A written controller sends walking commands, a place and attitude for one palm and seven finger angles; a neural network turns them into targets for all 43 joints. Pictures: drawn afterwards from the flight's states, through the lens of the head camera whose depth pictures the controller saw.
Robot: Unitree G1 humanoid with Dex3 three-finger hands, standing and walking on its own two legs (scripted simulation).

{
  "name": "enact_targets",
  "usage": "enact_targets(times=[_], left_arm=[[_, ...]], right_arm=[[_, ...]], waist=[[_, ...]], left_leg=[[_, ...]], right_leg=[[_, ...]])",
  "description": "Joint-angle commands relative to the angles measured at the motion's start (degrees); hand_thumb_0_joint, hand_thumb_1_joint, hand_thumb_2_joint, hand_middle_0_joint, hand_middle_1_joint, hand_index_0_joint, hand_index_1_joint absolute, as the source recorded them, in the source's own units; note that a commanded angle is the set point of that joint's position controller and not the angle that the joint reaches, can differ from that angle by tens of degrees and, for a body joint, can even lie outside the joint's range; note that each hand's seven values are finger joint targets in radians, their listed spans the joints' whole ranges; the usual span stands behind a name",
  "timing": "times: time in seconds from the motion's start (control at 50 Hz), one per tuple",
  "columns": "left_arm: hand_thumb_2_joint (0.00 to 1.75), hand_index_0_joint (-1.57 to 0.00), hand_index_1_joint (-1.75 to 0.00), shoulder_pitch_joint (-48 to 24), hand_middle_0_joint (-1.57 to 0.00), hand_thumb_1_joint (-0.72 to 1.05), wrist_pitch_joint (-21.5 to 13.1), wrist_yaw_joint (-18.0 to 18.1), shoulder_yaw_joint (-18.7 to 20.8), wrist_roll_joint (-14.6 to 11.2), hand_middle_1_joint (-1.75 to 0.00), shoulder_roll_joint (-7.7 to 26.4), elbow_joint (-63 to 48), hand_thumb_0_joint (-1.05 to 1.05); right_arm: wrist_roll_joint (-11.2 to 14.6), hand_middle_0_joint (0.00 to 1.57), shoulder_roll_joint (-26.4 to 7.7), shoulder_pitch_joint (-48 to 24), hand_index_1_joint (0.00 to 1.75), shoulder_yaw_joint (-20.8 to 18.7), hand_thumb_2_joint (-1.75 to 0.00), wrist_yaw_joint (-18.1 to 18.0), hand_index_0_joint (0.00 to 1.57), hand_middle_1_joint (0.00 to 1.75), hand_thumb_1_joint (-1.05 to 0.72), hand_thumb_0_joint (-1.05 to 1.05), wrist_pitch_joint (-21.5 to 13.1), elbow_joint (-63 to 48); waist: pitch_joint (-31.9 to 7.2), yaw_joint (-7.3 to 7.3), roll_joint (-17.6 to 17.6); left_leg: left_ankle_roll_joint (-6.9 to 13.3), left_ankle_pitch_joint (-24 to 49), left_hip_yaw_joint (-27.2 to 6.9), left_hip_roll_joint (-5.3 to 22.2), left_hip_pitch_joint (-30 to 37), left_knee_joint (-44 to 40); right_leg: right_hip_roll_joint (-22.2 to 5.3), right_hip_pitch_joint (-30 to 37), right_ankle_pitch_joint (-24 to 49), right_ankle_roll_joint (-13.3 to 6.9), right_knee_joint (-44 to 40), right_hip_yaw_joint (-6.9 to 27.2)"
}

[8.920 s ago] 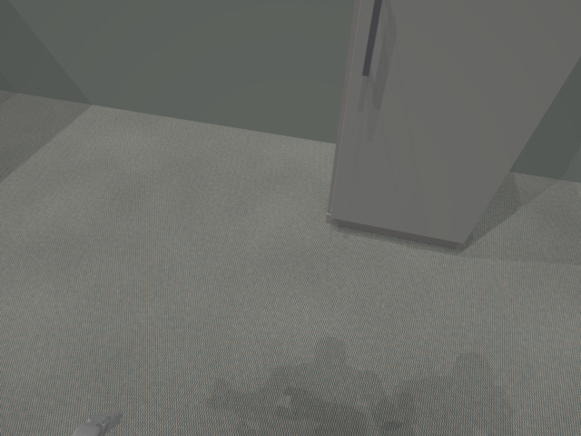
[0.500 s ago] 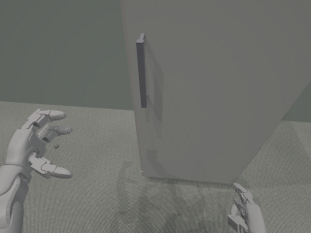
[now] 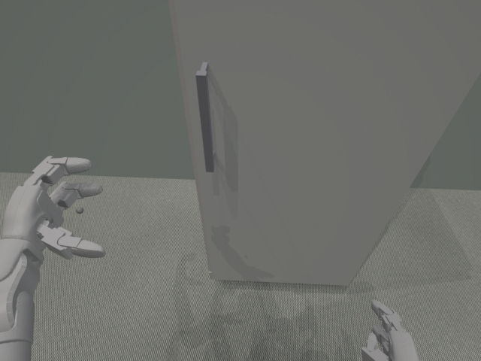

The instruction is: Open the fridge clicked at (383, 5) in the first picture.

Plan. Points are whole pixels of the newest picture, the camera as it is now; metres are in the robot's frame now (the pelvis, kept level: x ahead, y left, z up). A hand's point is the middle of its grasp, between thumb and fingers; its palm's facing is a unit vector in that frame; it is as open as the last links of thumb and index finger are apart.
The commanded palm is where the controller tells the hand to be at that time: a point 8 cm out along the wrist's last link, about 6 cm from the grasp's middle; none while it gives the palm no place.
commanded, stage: raise the hand to about handle height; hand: left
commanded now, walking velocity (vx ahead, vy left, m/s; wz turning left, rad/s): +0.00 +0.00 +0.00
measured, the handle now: (207, 122) +0.54 +0.14 +0.13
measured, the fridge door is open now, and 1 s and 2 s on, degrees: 0 0 0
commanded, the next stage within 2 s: move the hooked fingers beside the handle in 0.18 s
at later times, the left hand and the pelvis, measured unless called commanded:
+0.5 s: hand (90, 202) +0.29 +0.26 +0.14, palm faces +0.14 -0.99 -0.04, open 14.0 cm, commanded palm +0.26 +0.31 +0.15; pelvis -0.01 +0.00 +0.00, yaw +1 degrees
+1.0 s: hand (123, 176) +0.35 +0.24 +0.14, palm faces +0.11 -0.99 -0.02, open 14.0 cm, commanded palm +0.32 +0.28 +0.14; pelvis +0.01 +0.00 +0.00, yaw +0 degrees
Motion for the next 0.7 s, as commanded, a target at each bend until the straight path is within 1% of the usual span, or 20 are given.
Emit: enact_targets(times=[0.0, 0.06, 0.08, 0.16, 0.22, 0.26, 0.28, 0.3, 0.36, 0.38, 0.42, 0.44, 0.46, 0.48, 0.5, 0.52, 0.56, 0.6, 0.64, 0.68], left_arm=[[0.30, -0.30, -1.20, -17.0, -0.30, -0.50, -4.5, 1.0, 5.0, -0.4, -1.20, 15.2, -12.7, 0.00], [0.30, -0.30, -1.20, -16.4, -0.30, -0.50, -3.5, 0.2, 4.3, -0.8, -1.20, 15.0, -11.2, 0.00], [0.30, -0.30, -1.20, -16.9, -0.30, -0.50, -3.3, -0.1, 4.4, -1.0, -1.20, 15.2, -11.9, 0.00], [0.30, -0.30, -1.20, -15.7, -0.30, -0.50, -2.6, -0.6, 5.6, -1.7, -1.20, 15.7, -10.9, 0.00], [0.30, -0.30, -1.20, -15.9, -0.30, -0.50, -2.4, -0.5, 5.0, -1.8, -1.20, 14.8, -10.3, 0.00], [0.30, -0.30, -1.20, -16.7, -0.30, -0.50, -2.6, -0.3, 5.2, -1.6, -1.20, 15.5, -10.5, 0.00], [0.30, -0.30, -1.20, -20.5, -0.30, -0.50, -2.9, -0.1, 3.0, -1.2, -1.20, 14.0, -11.6, 0.00], [0.30, -0.30, -1.20, -21.3, -0.30, -0.50, -3.0, 0.1, 2.2, -1.2, -1.20, 12.8, -10.7, 0.00], [0.30, -0.30, -1.20, -24.4, -0.30, -0.50, -3.6, 0.6, 0.9, -0.5, -1.20, 12.7, -9.9, 0.00], [0.30, -0.30, -1.20, -25.5, -0.30, -0.50, -3.9, 0.8, 1.2, -0.1, -1.20, 13.3, -10.2, 0.00], [0.30, -0.30, -1.20, -27.0, -0.30, -0.50, -4.1, 1.0, -1.3, 0.6, -1.20, 11.3, -10.2, 0.00], [0.30, -0.30, -1.20, -26.5, -0.30, -0.50, -4.0, 1.3, -0.4, 0.8, -1.20, 12.0, -9.5, 0.00], [0.30, -0.30, -1.20, -25.9, -0.30, -0.50, -4.0, 1.7, 0.3, 1.0, -1.20, 13.2, -8.6, 0.00], [0.30, -0.30, -1.20, -27.2, -0.30, -0.50, -3.9, 1.9, 0.0, 1.1, -1.20, 12.7, -8.0, 0.00], [0.30, -0.30, -1.20, -26.0, -0.30, -0.50, -3.5, 2.2, 0.8, 1.3, -1.20, 13.0, -6.5, 0.00], [0.30, -0.30, -1.20, -27.4, -0.30, -0.50, -3.3, 2.4, -0.2, 1.3, -1.20, 11.9, -6.5, 0.00], [0.30, -0.30, -1.20, -27.9, -0.30, -0.50, -3.0, 3.1, 0.6, 1.6, -1.20, 12.8, -4.6, 0.00], [0.30, -0.30, -1.20, -28.4, -0.30, -0.50, -2.8, 3.6, -0.7, 2.0, -1.20, 11.0, -5.5, 0.00], [0.30, -0.30, -1.20, -28.5, -0.30, -0.50, -2.6, 4.2, -0.9, 2.2, -1.20, 10.8, -5.9, 0.00], [0.30, -0.30, -1.20, -28.2, -0.30, -0.50, -2.6, 4.7, 0.7, 2.5, -1.20, 12.3, -4.2, 0.00]], right_arm=[[0.2, 0.20, -7.0, -7.8, 0.30, -2.2, -0.90, -0.8, 0.20, 0.30, -0.90, 0.00, -3.8, -9.3], [0.3, 0.20, -7.3, -8.1, 0.30, -2.2, -0.90, -1.1, 0.20, 0.30, -0.90, 0.00, -4.0, -9.1], [0.4, 0.20, -7.1, -8.4, 0.30, -2.2, -0.90, -1.2, 0.20, 0.30, -0.90, 0.00, -4.1, -9.3], [0.3, 0.20, -7.4, -8.2, 0.30, -2.2, -0.90, -1.3, 0.20, 0.30, -0.90, 0.00, -4.2, -9.1], [0.5, 0.20, -7.1, -8.3, 0.30, -2.1, -0.90, -1.2, 0.20, 0.30, -0.90, 0.00, -4.2, -9.3], [0.4, 0.20, -7.3, -8.4, 0.30, -2.1, -0.90, -1.2, 0.20, 0.30, -0.90, 0.00, -4.3, -9.1], [0.5, 0.20, -7.0, -8.7, 0.30, -1.9, -0.90, -1.2, 0.20, 0.30, -0.90, 0.00, -4.4, -9.2], [0.5, 0.20, -6.9, -8.5, 0.30, -1.9, -0.90, -1.3, 0.20, 0.30, -0.90, 0.00, -4.6, -8.9], [0.3, 0.20, -7.2, -7.9, 0.30, -2.0, -0.90, -1.5, 0.20, 0.30, -0.90, 0.00, -4.7, -8.1], [0.4, 0.20, -7.1, -7.9, 0.30, -2.2, -0.90, -1.5, 0.20, 0.30, -0.90, 0.00, -4.7, -8.2], [0.4, 0.20, -7.0, -7.8, 0.30, -2.0, -0.90, -1.5, 0.20, 0.30, -0.90, 0.00, -4.8, -8.2], [0.2, 0.20, -7.0, -7.7, 0.30, -2.1, -0.90, -1.5, 0.20, 0.30, -0.90, 0.00, -4.8, -8.2], [0.1, 0.20, -7.2, -7.4, 0.30, -2.1, -0.90, -1.4, 0.20, 0.30, -0.90, 0.00, -4.7, -7.8], [0.2, 0.20, -7.1, -7.4, 0.30, -2.0, -0.90, -1.4, 0.20, 0.30, -0.90, 0.00, -4.5, -7.7], [0.2, 0.20, -6.9, -7.4, 0.30, -2.1, -0.90, -1.4, 0.20, 0.30, -0.90, 0.00, -4.2, -7.8], [0.2, 0.20, -6.8, -7.5, 0.30, -2.0, -0.90, -1.3, 0.20, 0.30, -0.90, 0.00, -4.1, -7.8], [0.1, 0.20, -7.1, -7.2, 0.30, -2.2, -0.90, -1.2, 0.20, 0.30, -0.90, 0.00, -3.7, -7.4], [0.1, 0.20, -6.5, -7.2, 0.30, -2.2, -0.90, -0.9, 0.20, 0.30, -0.90, 0.00, -3.5, -8.0], [0.1, 0.20, -6.6, -6.8, 0.30, -2.4, -0.90, -0.7, 0.20, 0.30, -0.90, 0.00, -3.1, -8.1], [-0.1, 0.20, -6.9, -6.2, 0.30, -2.6, -0.90, -0.4, 0.20, 0.30, -0.90, 0.00, -2.5, -7.8]], waist=[[-8.5, -0.25, 4.3], [-7.6, -0.36, 2.9], [-8.3, -0.25, 3.8], [-9.1, -0.07, 1.7], [-8.1, -0.24, 0.5], [-7.8, -0.15, 1.4], [-7.7, -0.84, 2.9], [-7.3, -1.14, 2.6], [-8.1, -1.63, 2.5], [-8.9, -1.69, 2.7], [-9.9, -1.84, 3.6], [-10.1, -1.41, 4.3], [-10.3, -1.24, 3.0], [-11.0, -1.34, 2.0], [-10.4, -0.97, 2.2], [-10.5, -1.27, 1.7], [-10.8, -1.06, 0.7], [-12.2, -0.81, 2.3], [-13.2, -0.83, 3.1], [-13.2, -0.73, 0.6]], left_leg=[[1.4, 9.0, -0.6, -2.0, 1.1, -5.5], [1.6, 7.4, -0.7, -2.0, 0.7, -5.4], [1.6, 7.5, -0.7, -2.0, 0.9, -5.6], [1.6, 8.5, -0.7, -2.0, 0.9, -5.1], [1.6, 7.6, -0.9, -2.0, 0.7, -5.6], [1.5, 7.1, -0.9, -2.0, 0.6, -5.4], [1.5, 6.7, -1.1, -2.0, 1.0, -5.7], [1.5, 6.4, -1.2, -2.0, 1.4, -5.8], [1.5, 6.3, -1.2, -2.0, 1.8, -5.4], [1.6, 6.8, -1.3, -2.0, 2.2, -5.6], [1.5, 7.6, -1.5, -2.1, 2.8, -5.8], [1.4, 8.4, -1.7, -2.1, 2.9, -5.8], [1.6, 8.3, -1.5, -2.0, 2.5, -5.4], [1.6, 8.4, -1.6, -2.0, 2.2, -5.8], [1.5, 8.9, -1.5, -2.0, 1.8, -5.8], [1.4, 8.7, -1.4, -2.1, 1.9, -6.0], [1.4, 8.9, -1.3, -2.0, 1.4, -5.7], [1.3, 10.7, -1.2, -2.1, 2.2, -5.9], [1.3, 12.7, -0.8, -2.1, 2.8, -5.5], [1.4, 14.5, -0.7, -1.8, 1.9, -5.2]], right_leg=[[0.7, 3.1, 7.5, 0.5, -5.6, 2.3], [0.7, 2.9, 5.4, 0.6, -6.4, 2.8], [0.5, 3.2, 5.5, 0.6, -6.6, 3.0], [0.5, 4.0, 6.9, 0.7, -6.4, 3.0], [0.7, 2.9, 5.7, 0.8, -6.6, 2.5], [0.7, 2.6, 4.7, 0.7, -6.7, 2.9], [0.6, 1.9, 4.4, 0.7, -6.8, 2.8], [0.8, 1.4, 4.2, 0.7, -6.7, 2.5], [0.9, 1.2, 4.3, 0.6, -6.6, 2.6], [0.8, 1.4, 5.0, 0.7, -6.6, 2.4], [0.9, 1.6, 6.1, 0.5, -6.0, 1.9], [0.9, 1.9, 7.1, 0.3, -5.7, 1.8], [0.9, 2.2, 6.9, 0.3, -5.9, 2.1], [0.7, 2.5, 7.1, 0.4, -5.8, 1.9], [0.7, 2.7, 7.7, 0.3, -5.6, 1.8], [0.7, 2.4, 7.7, 0.5, -5.8, 1.7], [0.7, 2.9, 7.8, 0.4, -5.8, 1.9], [0.7, 3.5, 10.0, 0.2, -5.1, 1.5], [0.7, 3.9, 12.6, 0.2, -4.8, 1.6], [0.7, 4.6, 15.0, 0.3, -4.4, 1.7]])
